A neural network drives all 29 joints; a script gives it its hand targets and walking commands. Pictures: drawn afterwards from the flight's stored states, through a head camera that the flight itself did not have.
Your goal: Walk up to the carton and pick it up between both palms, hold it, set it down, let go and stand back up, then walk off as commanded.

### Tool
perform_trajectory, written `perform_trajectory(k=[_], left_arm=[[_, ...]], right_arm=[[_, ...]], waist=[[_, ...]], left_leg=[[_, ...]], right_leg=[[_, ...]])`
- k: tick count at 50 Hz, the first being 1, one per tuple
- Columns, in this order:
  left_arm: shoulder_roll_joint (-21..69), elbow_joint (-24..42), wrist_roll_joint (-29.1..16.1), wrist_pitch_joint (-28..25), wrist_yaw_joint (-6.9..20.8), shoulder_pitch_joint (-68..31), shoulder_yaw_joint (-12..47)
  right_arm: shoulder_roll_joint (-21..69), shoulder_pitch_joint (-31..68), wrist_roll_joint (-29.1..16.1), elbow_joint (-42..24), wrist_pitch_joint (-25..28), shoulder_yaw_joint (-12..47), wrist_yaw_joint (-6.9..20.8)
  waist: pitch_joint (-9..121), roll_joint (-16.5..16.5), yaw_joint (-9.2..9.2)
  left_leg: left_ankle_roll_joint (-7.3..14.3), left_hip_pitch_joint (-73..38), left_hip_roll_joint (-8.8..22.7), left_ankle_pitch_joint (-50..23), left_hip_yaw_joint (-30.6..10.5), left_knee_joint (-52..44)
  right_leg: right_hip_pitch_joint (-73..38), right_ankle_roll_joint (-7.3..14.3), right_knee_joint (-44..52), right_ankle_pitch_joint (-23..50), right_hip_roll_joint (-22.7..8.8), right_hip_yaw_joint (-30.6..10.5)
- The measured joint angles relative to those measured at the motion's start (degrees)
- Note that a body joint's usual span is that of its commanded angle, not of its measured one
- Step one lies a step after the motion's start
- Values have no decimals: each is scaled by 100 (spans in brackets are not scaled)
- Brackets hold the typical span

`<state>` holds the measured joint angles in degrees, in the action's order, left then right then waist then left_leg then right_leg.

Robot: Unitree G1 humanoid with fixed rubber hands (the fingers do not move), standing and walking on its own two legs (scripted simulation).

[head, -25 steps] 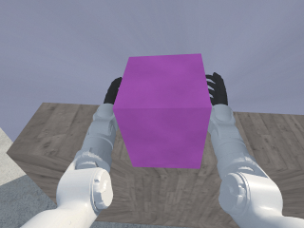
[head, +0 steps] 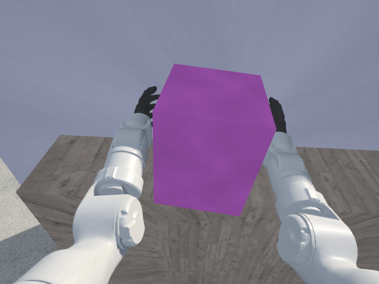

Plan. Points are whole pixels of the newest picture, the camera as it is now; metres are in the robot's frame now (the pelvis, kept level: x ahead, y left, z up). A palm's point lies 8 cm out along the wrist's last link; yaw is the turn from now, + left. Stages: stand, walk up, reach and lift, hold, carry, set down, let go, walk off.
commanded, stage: reach and lift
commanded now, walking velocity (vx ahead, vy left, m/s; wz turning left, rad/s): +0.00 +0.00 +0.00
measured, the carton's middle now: (206, 139) +0.40 +0.00 +0.14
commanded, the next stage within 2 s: hold in 1.86 s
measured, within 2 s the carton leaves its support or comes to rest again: neither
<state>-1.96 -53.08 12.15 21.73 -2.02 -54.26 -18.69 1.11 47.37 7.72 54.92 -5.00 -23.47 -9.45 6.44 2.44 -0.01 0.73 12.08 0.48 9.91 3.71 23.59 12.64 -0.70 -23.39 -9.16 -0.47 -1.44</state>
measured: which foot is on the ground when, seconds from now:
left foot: down 0.00-1.00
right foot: down 0.00-1.00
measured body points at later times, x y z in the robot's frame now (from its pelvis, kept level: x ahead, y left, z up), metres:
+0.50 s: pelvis +0.00 +0.00 +0.00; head -0.05 +0.02 +0.45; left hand +0.41 +0.16 +0.23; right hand +0.42 -0.14 +0.21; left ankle +0.03 +0.11 -0.74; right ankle +0.04 -0.13 -0.74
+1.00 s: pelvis +0.00 +0.00 +0.00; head -0.06 +0.01 +0.45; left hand +0.40 +0.16 +0.24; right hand +0.41 -0.13 +0.23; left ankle +0.03 +0.11 -0.74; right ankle +0.04 -0.13 -0.74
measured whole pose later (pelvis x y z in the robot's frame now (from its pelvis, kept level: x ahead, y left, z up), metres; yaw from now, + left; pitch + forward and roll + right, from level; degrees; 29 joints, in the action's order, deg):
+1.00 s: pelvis +0.00 +0.00 +0.00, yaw +1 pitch -2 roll +0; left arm -2.2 -30.9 12.2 42.2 -3.1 -53.2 -15.8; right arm -4.4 52.8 -8.9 46.2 -20.8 -10.2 -12.1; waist 7.5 2.4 0.0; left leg 0.4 12.0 0.5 9.7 3.0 23.6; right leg 12.3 -0.7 -23.3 -9.2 -0.5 -0.7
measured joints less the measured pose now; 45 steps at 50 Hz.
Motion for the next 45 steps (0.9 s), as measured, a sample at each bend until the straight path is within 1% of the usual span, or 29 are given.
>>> perform_trajectory(k=[2,6,11,20,25,30,37,45], left_arm=[[1,97,0,105,-8,3,5],[-5,482,0,360,-25,43,119],[-8,794,0,665,-51,37,136],[-13,1268,0,1140,-76,37,143],[-12,1583,0,1344,-87,47,202],[-12,1802,0,1538,-93,54,216],[-17,2061,0,1815,-103,104,264],[-18,2189,0,1958,-104,100,279]], right_arm=[[-28,11,-101,-1,-52,105,-25],[-118,27,-453,-54,-103,437,-95],[-222,166,-725,-100,-311,668,-120],[-307,319,-969,-222,-623,890,-139],[-373,338,-1195,-443,-779,1062,-178],[-418,382,-1322,-577,-958,1161,-202],[-467,413,-1512,-710,-1197,1281,-234],[-524,497,-1613,-851,-1451,1323,-264]], waist=[[-6,0,0],[-2,0,0],[0,0,0],[0,0,0],[6,0,0],[30,0,0],[38,0,0],[75,0,0]], left_leg=[[0,0,0,1,0,-1],[0,0,0,3,0,-1],[0,0,0,4,0,-1],[0,0,0,5,0,-1],[-2,0,0,5,-1,-1],[-3,-1,0,4,-6,-1],[-11,-3,0,-7,-30,-1],[-22,-3,0,-17,-63,-1]], right_leg=[[0,0,1,0,0,0],[-2,0,4,-1,0,0],[-3,0,8,0,0,0],[-4,0,9,0,0,0],[-5,0,9,-1,0,0],[-8,0,10,0,0,5],[-19,0,11,0,0,27],[-30,-1,11,0,0,58]])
